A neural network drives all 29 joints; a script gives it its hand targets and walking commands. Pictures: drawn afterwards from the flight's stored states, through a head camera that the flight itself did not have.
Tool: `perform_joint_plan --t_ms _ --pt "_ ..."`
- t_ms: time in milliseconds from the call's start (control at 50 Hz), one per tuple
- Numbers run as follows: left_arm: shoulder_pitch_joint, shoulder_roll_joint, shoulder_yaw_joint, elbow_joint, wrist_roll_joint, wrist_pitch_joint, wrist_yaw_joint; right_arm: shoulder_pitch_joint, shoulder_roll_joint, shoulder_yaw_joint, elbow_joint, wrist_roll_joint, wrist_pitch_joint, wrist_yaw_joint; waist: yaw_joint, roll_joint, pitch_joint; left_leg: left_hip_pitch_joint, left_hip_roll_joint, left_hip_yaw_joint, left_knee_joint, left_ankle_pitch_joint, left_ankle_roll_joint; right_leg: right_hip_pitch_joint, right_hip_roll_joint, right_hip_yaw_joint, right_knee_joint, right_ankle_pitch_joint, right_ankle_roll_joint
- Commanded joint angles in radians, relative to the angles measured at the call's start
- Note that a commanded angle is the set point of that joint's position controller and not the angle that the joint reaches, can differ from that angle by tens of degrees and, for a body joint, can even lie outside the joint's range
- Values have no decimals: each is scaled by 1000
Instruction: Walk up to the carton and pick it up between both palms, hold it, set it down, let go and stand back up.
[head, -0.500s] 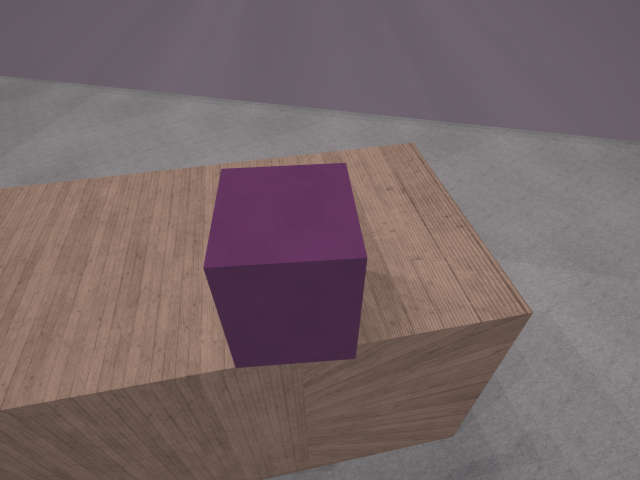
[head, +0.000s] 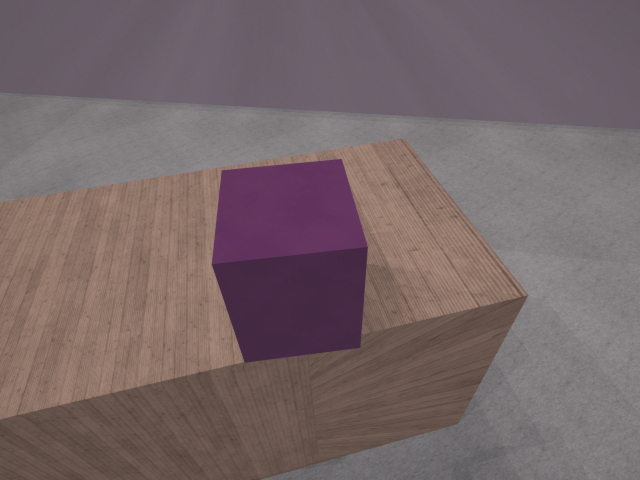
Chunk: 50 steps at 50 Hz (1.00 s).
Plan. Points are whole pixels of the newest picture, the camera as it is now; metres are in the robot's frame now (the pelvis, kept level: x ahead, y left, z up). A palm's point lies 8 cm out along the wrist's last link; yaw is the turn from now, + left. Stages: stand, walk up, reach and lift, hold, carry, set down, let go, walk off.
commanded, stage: stand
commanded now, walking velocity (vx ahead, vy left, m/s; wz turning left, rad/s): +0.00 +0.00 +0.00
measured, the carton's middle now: (292, 261) +0.48 +0.05 -0.01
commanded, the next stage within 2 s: none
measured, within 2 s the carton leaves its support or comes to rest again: neither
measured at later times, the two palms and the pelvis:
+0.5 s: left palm out of the picture -0.02 +0.22 -0.15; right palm out of the picture -0.04 -0.19 -0.15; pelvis +0.00 +0.02 +0.00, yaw -1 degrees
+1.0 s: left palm out of the picture +0.01 +0.24 -0.15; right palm out of the picture -0.03 -0.18 -0.16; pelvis +0.01 +0.03 +0.00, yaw -1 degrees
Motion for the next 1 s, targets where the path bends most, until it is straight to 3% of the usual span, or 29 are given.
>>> perform_joint_plan --t_ms 0,20,40,80,100,160,200,220,240,340,400,420,460,480,500,560,580,600,660,680,700,740,800,820,880,900,940,960,980 --pt "51 112 17 -23 1 -17 5 61 -99 -18 -17 6 -8 -11 -7 -55 143 7 109 -136 -131 -74 22 -187 -47 48 -132 73 -44" --pt "39 110 17 -19 -2 -15 5 62 -86 -16 -14 4 -6 -12 -6 -100 173 -2 100 -131 -135 -72 16 -210 -41 51 -134 36 -42" --pt "43 93 14 -17 0 -14 4 64 -86 -12 -7 1 -8 -13 -3 -45 162 39 106 -132 -125 -62 17 -220 -41 52 -135 38 -43" --pt "45 84 1 1 1 -14 8 87 -86 -12 4 10 -3 -14 -13 -51 175 -22 107 -138 -142 -82 16 -188 -42 46 -125 44 -50" --pt "61 89 6 18 -3 -12 11 80 -97 -15 8 6 -6 -11 -7 -96 166 -17 119 -157 -143 -95 24 -179 -40 43 -124 35 -47" --pt "80 59 -5 26 -2 -5 8 60 -94 -14 12 6 -6 -14 6 -29 151 -11 124 -157 -171 -137 22 -182 -30 32 -95 53 -38" --pt "75 80 -4 31 -2 -5 11 84 -79 -6 25 11 -7 -13 -6 39 150 -58 135 -171 -202 -168 30 -138 -37 22 -82 79 -38" --pt "55 64 -9 39 -2 -3 12 51 -73 -7 15 10 -6 -13 1 -47 174 -48 135 -167 -186 -153 32 -175 -37 26 -92 68 -43" --pt "57 55 -10 38 -6 -2 13 50 -100 -10 20 3 -3 -15 -1 -19 157 -40 126 -163 -175 -153 32 -156 -39 23 -91 80 -37" --pt "48 97 -7 53 -6 -12 16 66 -86 -11 43 5 -11 -17 -11 -73 150 34 110 -140 -132 -21 28 -198 -48 51 -109 109 -38" --pt "55 51 -20 71 -11 -5 14 70 -91 -14 46 12 -5 -12 -12 -25 165 7 116 -136 -133 -68 26 -194 -50 44 -105 117 -35" --pt "28 72 -14 67 -6 -3 15 86 -56 -6 55 8 -2 -13 -18 -61 192 13 104 -130 -139 -75 22 -218 -49 48 -112 73 -38" --pt "30 78 -8 68 -4 4 16 72 -63 -2 49 3 -5 -19 -14 4 164 -13 124 -167 -173 -106 29 -169 -37 18 -74 99 -25" --pt "16 60 -17 71 1 8 17 83 -73 -3 46 7 -3 -18 -20 -6 181 -46 127 -164 -184 -128 25 -159 -37 13 -71 99 -24" --pt "45 34 -24 77 -5 7 14 69 -95 -7 50 8 -5 -20 4 -44 166 -4 126 -161 -179 -106 31 -168 -37 20 -73 100 -27" --pt "26 85 -10 77 -4 6 19 20 -79 -4 33 9 -8 -21 -1 -17 138 -2 150 -171 -187 -118 53 -149 -40 0 -50 124 -13" --pt "27 85 -10 82 -6 6 21 19 -79 -3 29 10 -14 -21 1 -37 139 -4 153 -179 -181 -84 56 -141 -44 4 -51 135 -15" --pt "26 100 -6 88 -4 5 22 39 -70 -3 35 11 -18 -22 4 -99 125 9 139 -167 -169 -40 54 -127 -43 3 -56 141 -16" --pt "0 75 -12 95 -6 5 25 48 -84 -12 42 11 -15 -23 -13 -90 153 53 103 -126 -131 22 36 -178 -55 34 -91 146 -25" --pt "-25 66 -12 81 -6 9 23 80 -84 -9 58 8 -12 -23 -24 -64 159 22 118 -147 -150 7 34 -161 -43 13 -60 142 -21" --pt "2 72 -17 82 -2 8 27 64 -99 -14 60 8 -8 -24 -8 -35 169 16 117 -135 -148 9 39 -147 -52 18 -64 165 -17" --pt "3 83 -15 94 -10 11 28 56 -79 -9 46 14 -12 -19 -14 -74 110 54 135 -155 -160 -9 47 -145 -42 3 -53 130 -15" --pt "-11 73 -18 99 -9 12 24 24 -92 -13 41 7 -15 -22 0 -17 128 32 130 -151 -156 -8 60 -127 -49 1 -49 142 -15" --pt "-31 93 -12 102 -8 14 26 27 -82 -11 37 10 -19 -22 -9 -44 126 36 136 -160 -161 37 59 -123 -43 1 -40 151 -13" --pt "-36 84 -13 104 -11 17 26 72 -79 -9 55 11 -20 -26 -18 18 105 80 138 -130 -142 171 46 -131 -44 -16 -35 151 -6" --pt "-27 90 -14 108 -12 18 27 50 -57 0 44 11 -20 -25 -14 -1 134 39 144 -148 -144 111 60 -119 -48 -9 -35 152 -4" --pt "-39 88 -14 115 -5 21 27 69 -77 -8 47 8 -19 -26 -17 -56 127 55 148 -152 -140 128 60 -109 -54 -12 -41 176 -6" --pt "-25 57 -23 123 -10 20 30 74 -67 -4 51 13 -17 -22 -23 -35 125 51 134 -141 -130 117 60 -109 -57 -10 -44 179 -9" --pt "-7 49 -27 139 -11 20 27 66 -58 -4 49 14 -21 -24 -15 -85 145 50 120 -119 -112 130 58 -119 -56 -5 -55 195 -7"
